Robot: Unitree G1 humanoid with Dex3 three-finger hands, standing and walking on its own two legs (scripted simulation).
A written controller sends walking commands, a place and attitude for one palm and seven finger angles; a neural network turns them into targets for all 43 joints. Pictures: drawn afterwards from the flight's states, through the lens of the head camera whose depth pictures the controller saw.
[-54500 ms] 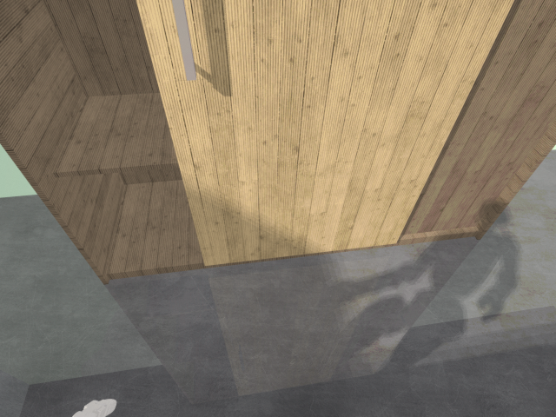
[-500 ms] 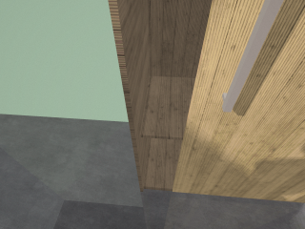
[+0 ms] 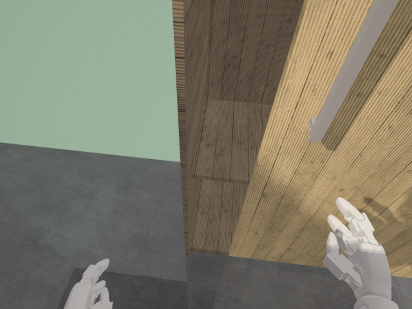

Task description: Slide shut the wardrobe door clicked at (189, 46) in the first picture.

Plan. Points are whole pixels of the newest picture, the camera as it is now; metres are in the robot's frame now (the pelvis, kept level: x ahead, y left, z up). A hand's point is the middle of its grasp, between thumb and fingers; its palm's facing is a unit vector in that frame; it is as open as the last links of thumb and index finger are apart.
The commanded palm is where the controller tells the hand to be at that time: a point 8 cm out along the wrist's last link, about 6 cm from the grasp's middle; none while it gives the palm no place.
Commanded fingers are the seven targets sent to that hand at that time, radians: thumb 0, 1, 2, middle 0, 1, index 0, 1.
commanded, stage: raise the hand with hooked fingers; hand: right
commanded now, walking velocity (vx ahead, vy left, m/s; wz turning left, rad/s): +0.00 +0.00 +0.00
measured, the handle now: (350, 56) +0.46 -0.17 +0.30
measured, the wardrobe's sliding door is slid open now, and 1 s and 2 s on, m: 0.18 0.18 0.18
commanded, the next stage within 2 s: move the hooked fingers beside the handle in 1.86 s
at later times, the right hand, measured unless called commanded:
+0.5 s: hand (361, 259) +0.21 -0.21 +0.10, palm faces +0.01 +1.00 -0.09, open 10.5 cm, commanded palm +0.17 -0.26 +0.11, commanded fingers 0.00 -0.01 -0.52 0.26 0.87 0.26 0.87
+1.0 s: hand out of the picture +0.25 -0.26 +0.20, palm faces +0.08 +0.99 -0.12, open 13.4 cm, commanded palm +0.21 -0.30 +0.22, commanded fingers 0.00 0.50 -0.30 0.30 1.20 0.30 1.20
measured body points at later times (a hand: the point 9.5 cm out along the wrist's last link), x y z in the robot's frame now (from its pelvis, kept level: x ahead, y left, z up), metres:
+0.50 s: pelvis -0.01 +0.03 -0.01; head +0.00 +0.05 +0.44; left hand +0.17 +0.24 -0.09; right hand +0.21 -0.26 +0.10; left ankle -0.02 +0.12 -0.72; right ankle +0.02 -0.11 -0.72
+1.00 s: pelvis +0.00 +0.00 +0.02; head -0.02 +0.02 +0.47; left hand +0.21 +0.21 -0.04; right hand +0.24 -0.32 +0.21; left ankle -0.02 +0.12 -0.72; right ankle +0.02 -0.11 -0.72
